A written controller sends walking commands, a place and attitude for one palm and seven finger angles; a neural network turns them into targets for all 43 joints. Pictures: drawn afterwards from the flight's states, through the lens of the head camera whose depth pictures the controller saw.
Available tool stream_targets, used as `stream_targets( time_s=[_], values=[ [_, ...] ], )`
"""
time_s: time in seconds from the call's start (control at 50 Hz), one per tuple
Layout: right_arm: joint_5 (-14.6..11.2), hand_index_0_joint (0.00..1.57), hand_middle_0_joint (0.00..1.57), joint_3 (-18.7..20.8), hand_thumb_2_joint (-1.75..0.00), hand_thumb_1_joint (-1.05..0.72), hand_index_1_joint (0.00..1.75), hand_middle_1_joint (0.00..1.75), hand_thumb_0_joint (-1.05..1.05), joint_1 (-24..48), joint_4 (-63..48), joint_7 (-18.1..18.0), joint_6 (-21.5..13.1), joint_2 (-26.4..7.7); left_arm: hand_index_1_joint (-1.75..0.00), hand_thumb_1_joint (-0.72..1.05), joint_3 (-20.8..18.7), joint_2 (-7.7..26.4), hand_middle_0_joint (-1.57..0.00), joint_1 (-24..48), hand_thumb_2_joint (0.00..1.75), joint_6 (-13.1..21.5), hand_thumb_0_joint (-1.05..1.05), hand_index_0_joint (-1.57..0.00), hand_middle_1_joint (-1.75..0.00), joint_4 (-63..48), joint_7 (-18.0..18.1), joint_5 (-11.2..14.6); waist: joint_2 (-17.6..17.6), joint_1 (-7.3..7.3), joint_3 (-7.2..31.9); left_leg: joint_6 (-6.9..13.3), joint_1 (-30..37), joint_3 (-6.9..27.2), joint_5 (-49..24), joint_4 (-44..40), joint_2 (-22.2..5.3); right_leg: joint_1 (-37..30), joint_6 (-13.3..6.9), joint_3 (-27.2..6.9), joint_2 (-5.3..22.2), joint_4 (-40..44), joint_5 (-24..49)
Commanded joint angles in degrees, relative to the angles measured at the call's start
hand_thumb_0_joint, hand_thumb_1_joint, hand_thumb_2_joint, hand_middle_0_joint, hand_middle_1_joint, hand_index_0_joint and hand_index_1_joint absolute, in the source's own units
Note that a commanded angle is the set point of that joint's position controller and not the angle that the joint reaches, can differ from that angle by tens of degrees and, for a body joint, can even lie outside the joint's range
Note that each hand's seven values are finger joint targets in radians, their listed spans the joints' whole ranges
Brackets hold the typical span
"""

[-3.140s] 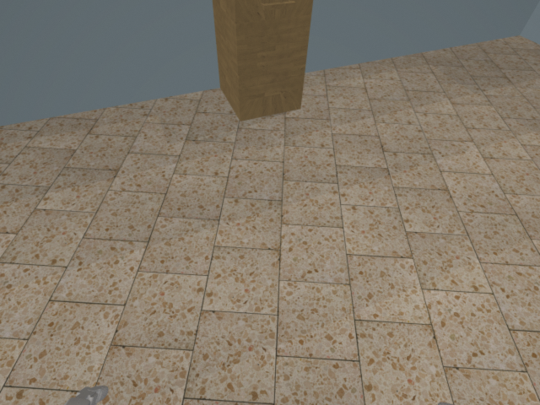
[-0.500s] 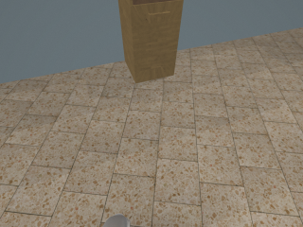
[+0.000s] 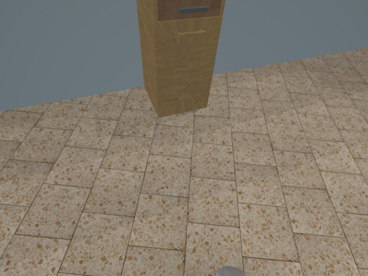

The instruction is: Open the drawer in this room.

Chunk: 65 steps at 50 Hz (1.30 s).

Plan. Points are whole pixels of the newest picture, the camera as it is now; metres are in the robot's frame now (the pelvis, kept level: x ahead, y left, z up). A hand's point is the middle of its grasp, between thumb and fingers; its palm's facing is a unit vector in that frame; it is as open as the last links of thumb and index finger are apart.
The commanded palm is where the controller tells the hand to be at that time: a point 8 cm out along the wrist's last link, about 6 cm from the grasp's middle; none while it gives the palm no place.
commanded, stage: turn or walk to find it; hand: left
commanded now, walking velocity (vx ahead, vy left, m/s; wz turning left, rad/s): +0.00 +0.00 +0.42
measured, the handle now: (192, 8) +1.43 +0.02 +0.03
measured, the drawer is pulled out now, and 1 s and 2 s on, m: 0.00 0.00 0.00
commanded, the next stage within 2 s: stand and wait in 0.20 s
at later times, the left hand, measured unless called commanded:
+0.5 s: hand (133, 266) +0.18 +0.13 -0.17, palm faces +0.15 -0.97 -0.20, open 7.1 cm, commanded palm none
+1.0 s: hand out of the picture +0.07 +0.14 -0.18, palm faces +0.16 -0.97 -0.18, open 7.4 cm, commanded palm none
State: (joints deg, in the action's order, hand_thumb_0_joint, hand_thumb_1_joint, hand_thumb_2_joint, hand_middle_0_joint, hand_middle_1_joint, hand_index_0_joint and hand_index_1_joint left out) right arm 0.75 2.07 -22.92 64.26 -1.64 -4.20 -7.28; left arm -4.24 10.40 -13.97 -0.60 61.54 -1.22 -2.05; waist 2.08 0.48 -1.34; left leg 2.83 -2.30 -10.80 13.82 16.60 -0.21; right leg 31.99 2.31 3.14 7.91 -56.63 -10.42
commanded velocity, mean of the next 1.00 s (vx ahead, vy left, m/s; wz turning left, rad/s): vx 0.01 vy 0.00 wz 0.11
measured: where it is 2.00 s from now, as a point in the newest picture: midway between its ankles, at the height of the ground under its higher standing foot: outside the picture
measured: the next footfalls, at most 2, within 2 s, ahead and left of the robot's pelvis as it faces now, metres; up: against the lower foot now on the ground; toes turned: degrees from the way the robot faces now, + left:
right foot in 0.18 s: +0.21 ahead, -0.15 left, +0.00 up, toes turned -6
left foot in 0.54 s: +0.18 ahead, +0.09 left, +0.00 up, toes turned +13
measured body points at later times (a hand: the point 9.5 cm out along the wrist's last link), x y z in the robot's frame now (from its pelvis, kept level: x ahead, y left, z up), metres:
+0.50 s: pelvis +0.12 -0.05 -0.01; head +0.11 -0.06 +0.44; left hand +0.17 +0.18 -0.16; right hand +0.19 -0.28 -0.17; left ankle +0.13 +0.08 -0.73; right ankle +0.17 -0.15 -0.75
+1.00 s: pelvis +0.15 -0.02 +0.00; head +0.16 -0.02 +0.44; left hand +0.07 +0.19 -0.17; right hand +0.19 -0.25 -0.16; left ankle +0.14 +0.08 -0.75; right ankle +0.17 -0.15 -0.75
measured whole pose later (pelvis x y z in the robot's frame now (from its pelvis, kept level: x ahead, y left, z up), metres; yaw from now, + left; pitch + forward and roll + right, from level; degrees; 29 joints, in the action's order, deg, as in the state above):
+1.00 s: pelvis +0.15 -0.02 +0.00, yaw +6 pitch -1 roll +0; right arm 0.3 0.5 -13.8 63.8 -1.5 0.2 -9.5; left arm -0.7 8.7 -20.2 -0.5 66.9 1.6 -0.8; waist 0.5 -1.3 -2.5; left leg 1.2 -9.9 -7.0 13.0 24.1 -1.4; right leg 9.8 1.3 10.9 5.5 -23.8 -12.0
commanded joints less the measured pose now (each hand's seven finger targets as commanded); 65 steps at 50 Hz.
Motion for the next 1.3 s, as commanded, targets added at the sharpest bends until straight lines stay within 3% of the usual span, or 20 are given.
stream_targets(
  time_s=[0.0, 0.06, 0.12, 0.14, 0.16, 0.18, 0.2, 0.22, 0.26, 0.32, 0.36, 0.42, 0.48, 0.5, 0.54, 0.56, 0.62, 0.74, 0.86, 1.28],
  values=[
    [0.4, 0.20, 0.20, 1.3, -0.90, -0.90, 0.30, 0.30, 0.00, -5.9, -0.2, -0.1, -0.5, -6.7, -0.30, 0.90, 0.9, 0.5, -0.20, 7.4, 0.90, 1.5, 0.00, -0.20, -0.30, -5.7, 0.0, 0.5, -8.4, 1.90, -7.0, 6.8, -0.2, 10.5, -14.4, -7.2, -15.7, 4.0, 0.2, 2.3, 0.4, 12.0, -0.5],
    [0.7, 0.20, 0.20, 1.1, -0.90, -0.90, 0.30, 0.30, 0.00, -7.4, 0.9, -0.1, 0.1, -7.0, -0.30, 0.90, 1.4, 0.1, -0.20, 9.3, 0.90, 2.3, 0.00, -0.20, -0.30, -6.4, 0.6, 0.6, -8.8, 2.44, -6.6, 6.1, -1.3, 10.4, -26.7, -1.7, -14.7, -3.1, -0.6, 4.5, -2.7, 19.7, -2.1],
    [0.2, 0.20, 0.20, 1.3, -0.90, -0.90, 0.30, 0.30, 0.00, -5.4, 0.7, -0.1, 0.5, -7.8, -0.30, 0.90, 0.9, 2.6, -0.20, -0.8, 0.90, 3.3, 0.00, -0.20, -0.30, -3.7, 1.1, 0.6, -7.2, -2.45, 1.0, 2.4, -4.1, 9.0, -27.3, 10.9, -11.6, -21.0, -1.0, 5.3, -4.6, 29.7, 6.9],
    [-0.3, 0.20, 0.20, 1.3, -0.90, -0.90, 0.30, 0.30, 0.00, -5.0, 0.0, 0.4, 0.4, -6.7, -0.30, 0.90, 0.1, 6.4, -0.20, -6.4, 0.90, 4.0, 0.00, -0.20, -0.30, -2.2, 1.6, 0.5, -2.2, -4.75, 5.5, 0.2, -12.9, 8.5, -19.2, 19.1, -9.5, -34.2, -2.3, -0.2, 0.8, 29.0, 17.0],
    [-0.5, 0.20, 0.20, 1.1, -0.90, -0.90, 0.30, 0.30, 0.00, -6.8, -1.4, 0.8, 0.4, -3.7, -0.30, 0.90, -1.4, 12.1, -0.20, -12.5, 0.90, 4.6, 0.00, -0.20, -0.30, -1.0, 2.3, 0.2, 10.9, -6.21, 12.6, -2.9, -24.7, 3.3, 5.7, 33.9, -2.2, -47.6, -7.1, -12.9, 15.8, 28.5, 35.6],
    [-0.8, 0.20, 0.20, 1.0, -0.90, -0.90, 0.30, 0.30, 0.00, -7.5, -2.1, 0.3, 1.0, -4.6, -0.30, 0.90, -1.4, 15.0, -0.20, -15.7, 0.90, 4.6, 0.00, -0.20, -0.30, -0.6, 2.1, 1.1, 11.5, -5.84, 16.8, -3.3, -24.9, 7.2, 23.5, 46.8, -0.8, -45.8, -12.3, -18.2, 22.5, 32.1, 42.1],
    [-0.5, 0.20, 0.20, 1.2, -0.90, -0.90, 0.30, 0.30, 0.00, -6.6, -1.5, 0.0, 1.5, -3.6, -0.30, 0.90, -0.7, 12.4, -0.20, -11.5, 0.90, 4.3, 0.00, -0.20, -0.30, -1.4, 2.4, 1.2, 6.7, -4.60, 11.2, -3.2, -25.9, 10.4, 21.0, 51.4, -2.9, -39.1, -13.0, -15.6, 20.3, 34.2, 37.4],
    [-0.4, 0.20, 0.20, 1.1, -0.90, -0.90, 0.30, 0.30, 0.00, -5.2, -1.3, 0.3, 2.0, -2.3, -0.30, 0.90, -0.4, 10.3, -0.20, -7.6, 0.90, 4.5, 0.00, -0.20, -0.30, -1.9, 2.5, 1.3, 10.4, -3.65, 9.0, -3.8, -26.2, 10.4, 17.8, 53.1, -4.7, -33.5, -11.8, -14.9, 18.6, 35.7, 34.5],
    [-0.1, 0.20, 0.20, 1.1, -0.90, -0.90, 0.30, 0.30, 0.00, -3.1, -1.0, 0.5, 3.2, -1.6, -0.30, 0.90, 0.9, 5.7, -0.20, -1.7, 0.90, 4.2, 0.00, -0.20, -0.30, -3.1, 2.9, 1.3, 6.2, -0.88, 2.3, -4.3, -24.8, 10.7, 12.0, 51.3, -6.8, -23.3, -9.6, -7.2, 15.0, 38.5, 28.2],
    [0.1, 0.20, 0.20, 0.5, -0.90, -0.90, 0.30, 0.30, 0.00, -4.5, -0.2, 0.6, 4.7, 0.2, -0.30, 0.90, 1.9, 3.8, -0.20, 2.2, 0.90, 3.8, 0.00, -0.20, -0.30, -3.7, 3.1, 1.0, 5.2, 2.09, 0.8, -5.5, -18.1, 8.4, 8.1, 40.7, -6.3, -14.5, -7.9, 1.2, 10.3, 40.8, 20.8],
    [0.3, 0.20, 0.20, 0.5, -0.90, -0.90, 0.30, 0.30, 0.00, -3.9, -0.5, 0.8, 5.1, 0.9, -0.30, 0.90, 1.5, 2.8, -0.20, 2.2, 0.90, 3.3, 0.00, -0.20, -0.30, -4.0, 3.2, 0.6, 6.2, 2.13, -0.4, -5.8, -16.2, 6.9, 5.6, 36.4, -5.9, -11.6, -8.2, 1.9, 8.8, 42.9, 12.9],
    [0.4, 0.20, 0.20, 0.3, -0.90, -0.90, 0.30, 0.30, 0.00, 1.1, -2.5, 0.9, 5.0, -0.8, -0.30, 0.90, 1.4, 4.3, -0.20, 1.2, 0.90, 2.5, 0.00, -0.20, -0.30, -3.7, 3.1, 0.7, 6.4, -0.02, -0.9, -5.9, -15.1, 6.1, 6.6, 27.2, -5.5, -13.3, -9.4, -0.8, 8.7, 43.4, 3.6],
    [0.4, 0.20, 0.20, 0.1, -0.90, -0.90, 0.30, 0.30, 0.00, 0.8, -2.4, 0.8, 4.2, -2.4, -0.30, 0.90, 1.2, 5.2, -0.20, 2.1, 0.90, 1.8, 0.00, -0.20, -0.30, -3.2, 3.1, 1.2, 4.3, 1.17, -0.1, -5.9, -7.1, 5.7, -0.4, 13.0, -5.0, -12.3, -7.5, 0.0, 6.5, 40.0, -4.3],
    [0.3, 0.20, 0.20, 0.1, -0.90, -0.90, 0.30, 0.30, 0.00, 0.5, -2.1, 0.8, 3.8, -3.9, -0.30, 0.90, 1.5, 4.3, -0.20, 1.8, 0.90, 1.4, 0.00, -0.20, -0.30, -3.2, 3.0, 1.6, -0.2, 1.33, -0.2, -5.5, -3.4, 7.6, -3.9, 8.3, -6.1, -9.9, -5.4, 0.9, 4.3, 37.6, -7.5],
    [0.5, 0.20, 0.20, 0.6, -0.90, -0.90, 0.30, 0.30, 0.00, 3.8, -3.8, 0.3, 3.3, -8.9, -0.30, 0.90, 2.0, 1.6, -0.20, -1.0, 0.90, 0.6, 0.00, -0.20, -0.30, -3.2, 2.6, 1.9, -12.7, -0.97, -2.5, -1.7, -12.7, 17.4, -0.5, -0.9, -14.6, -15.4, -1.4, 2.9, -1.3, 33.3, -7.1],
    [0.7, 0.20, 0.20, 0.3, -0.90, -0.90, 0.30, 0.30, 0.00, 7.4, -4.8, 0.3, 3.6, -9.2, -0.30, 0.90, 2.1, 1.4, -0.20, -2.1, 0.90, 0.6, 0.00, -0.20, -0.30, -2.6, 2.6, 1.6, -10.5, -2.35, -4.2, -0.9, -18.5, 17.1, 5.2, -2.7, -14.7, -20.0, -0.9, 2.6, -1.5, 34.5, -4.9],
    [0.3, 0.20, 0.20, -0.3, -0.90, -0.90, 0.30, 0.30, 0.00, 10.0, -5.1, 0.1, 3.4, -7.6, -0.30, 0.90, 2.7, 2.3, -0.20, -4.3, 0.90, 0.4, 0.00, -0.20, -0.30, 0.1, 2.5, 1.0, -11.2, -2.29, -5.3, -2.0, -17.3, 14.4, 6.9, -5.1, -11.1, -22.2, -0.9, 2.2, -1.1, 35.0, -1.2],
    [-0.2, 0.20, 0.20, -0.1, -0.90, -0.90, 0.30, 0.30, 0.00, 8.7, -4.6, 0.3, 3.8, -8.3, -0.30, 0.90, 2.6, 4.1, -0.20, -6.5, 0.90, 1.0, 0.00, -0.20, -0.30, 1.9, 2.8, 1.1, -3.9, -1.24, -1.5, -2.0, -11.4, 11.9, -2.3, -0.3, -8.8, -22.6, -1.0, 2.1, 1.1, 37.2, 0.5],
    [-0.2, 0.20, 0.20, -0.3, -0.90, -0.90, 0.30, 0.30, 0.00, 7.5, -3.4, 0.3, 3.7, -7.4, -0.30, 0.90, 2.9, 3.0, -0.20, -7.7, 0.90, 1.1, 0.00, -0.20, -0.30, 2.7, 3.2, 1.1, -1.5, -0.73, -0.2, -1.8, -9.4, 10.8, -6.3, 2.0, -8.1, -22.0, -1.1, 2.4, 1.7, 37.0, 0.8],
    [-0.2, 0.20, 0.20, -1.3, -0.90, -0.90, 0.30, 0.30, 0.00, 2.2, 1.4, -0.3, 2.9, -4.0, -0.30, 0.90, 3.2, 2.3, -0.20, -6.9, 0.90, 1.0, 0.00, -0.20, -0.30, 3.2, 3.7, 1.6, -3.0, -1.30, -4.3, -2.2, -10.3, 9.3, -8.3, 0.5, -7.3, -24.6, -2.2, 1.9, 1.0, 37.4, 3.1]
  ],
)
